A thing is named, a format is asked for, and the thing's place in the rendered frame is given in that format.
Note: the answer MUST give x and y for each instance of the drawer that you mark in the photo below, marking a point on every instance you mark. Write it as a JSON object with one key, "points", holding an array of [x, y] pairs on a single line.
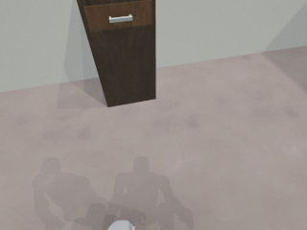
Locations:
{"points": [[97, 16]]}

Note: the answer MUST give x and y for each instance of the robot left thigh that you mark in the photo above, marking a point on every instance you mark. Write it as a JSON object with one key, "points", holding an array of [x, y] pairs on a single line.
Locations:
{"points": [[121, 225]]}

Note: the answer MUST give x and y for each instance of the handle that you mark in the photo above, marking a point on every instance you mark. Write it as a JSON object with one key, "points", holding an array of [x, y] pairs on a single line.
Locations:
{"points": [[120, 19]]}

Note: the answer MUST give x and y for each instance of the cabinet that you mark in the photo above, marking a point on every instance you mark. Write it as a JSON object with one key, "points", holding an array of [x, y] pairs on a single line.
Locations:
{"points": [[125, 58]]}

